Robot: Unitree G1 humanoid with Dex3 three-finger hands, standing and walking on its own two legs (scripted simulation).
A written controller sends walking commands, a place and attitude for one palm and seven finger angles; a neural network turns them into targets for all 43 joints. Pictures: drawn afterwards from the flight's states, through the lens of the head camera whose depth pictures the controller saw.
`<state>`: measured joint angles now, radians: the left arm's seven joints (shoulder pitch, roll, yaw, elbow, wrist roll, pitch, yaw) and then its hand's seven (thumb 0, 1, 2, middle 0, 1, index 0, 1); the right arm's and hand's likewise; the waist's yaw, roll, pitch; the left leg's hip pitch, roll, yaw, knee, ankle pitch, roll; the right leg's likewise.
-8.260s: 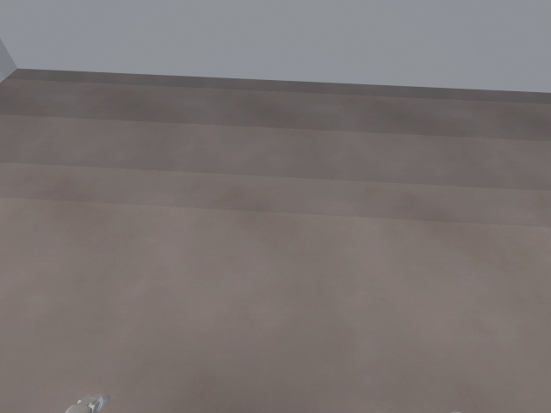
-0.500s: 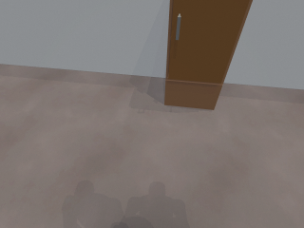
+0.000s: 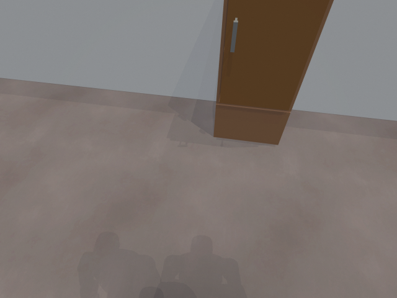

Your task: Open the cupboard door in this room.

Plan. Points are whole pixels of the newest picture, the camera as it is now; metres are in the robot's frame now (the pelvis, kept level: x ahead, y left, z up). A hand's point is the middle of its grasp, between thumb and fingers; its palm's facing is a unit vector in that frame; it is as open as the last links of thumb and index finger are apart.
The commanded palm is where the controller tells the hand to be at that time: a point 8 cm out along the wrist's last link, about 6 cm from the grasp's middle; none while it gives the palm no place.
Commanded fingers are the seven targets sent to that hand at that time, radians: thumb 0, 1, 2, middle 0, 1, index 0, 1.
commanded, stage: look at it before walking up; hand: left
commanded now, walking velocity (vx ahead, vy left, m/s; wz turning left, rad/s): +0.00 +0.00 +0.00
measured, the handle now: (234, 35) +1.21 -0.09 -0.02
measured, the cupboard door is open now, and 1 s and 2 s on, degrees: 0 0 0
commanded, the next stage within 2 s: walk to a spot facing it in 0.38 s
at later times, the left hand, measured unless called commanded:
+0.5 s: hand out of the picture +0.01 +0.19 -0.17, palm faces +0.02 -0.98 -0.22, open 7.3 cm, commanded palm none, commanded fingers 0.00 0.90 0.90 -0.20 -0.30 -0.20 -0.30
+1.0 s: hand (123, 276) +0.20 +0.20 -0.18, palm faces -0.22 -0.96 -0.18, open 7.4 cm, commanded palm none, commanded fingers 0.00 0.90 0.90 -0.20 -0.30 -0.20 -0.30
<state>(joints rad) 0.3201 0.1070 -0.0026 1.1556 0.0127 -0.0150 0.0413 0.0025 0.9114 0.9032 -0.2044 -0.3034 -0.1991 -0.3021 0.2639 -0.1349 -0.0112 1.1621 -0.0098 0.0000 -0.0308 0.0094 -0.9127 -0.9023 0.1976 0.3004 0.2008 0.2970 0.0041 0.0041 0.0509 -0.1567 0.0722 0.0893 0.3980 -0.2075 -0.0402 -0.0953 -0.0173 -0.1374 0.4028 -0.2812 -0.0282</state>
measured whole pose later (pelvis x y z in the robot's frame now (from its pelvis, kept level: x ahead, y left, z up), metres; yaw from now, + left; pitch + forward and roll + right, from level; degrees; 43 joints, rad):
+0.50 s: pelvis +0.00 +0.01 +0.00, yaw +0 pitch -2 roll +0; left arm 0.26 0.17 0.01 1.12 0.01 -0.02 0.03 0.00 0.91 0.90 -0.20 -0.30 -0.20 -0.30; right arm 0.24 -0.17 -0.01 1.15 -0.01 -0.01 -0.02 0.01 -0.90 -0.90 0.20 0.30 0.20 0.30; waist 0.00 0.00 0.06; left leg -0.14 0.06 0.10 0.39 -0.21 -0.03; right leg -0.08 -0.03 -0.13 0.39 -0.27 -0.02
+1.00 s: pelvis +0.09 +0.03 -0.01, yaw -14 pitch +1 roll -1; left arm 0.16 0.21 0.08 0.99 0.04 0.05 -0.03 0.01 0.91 0.90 -0.20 -0.30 -0.19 -0.30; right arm 0.40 -0.14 -0.03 1.09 -0.03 -0.06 -0.03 0.00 -0.90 -0.90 0.20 0.30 0.20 0.30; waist -0.02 -0.01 0.10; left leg 0.00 0.09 0.29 0.38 -0.38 -0.02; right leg -0.59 -0.08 -0.09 1.09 -0.28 0.02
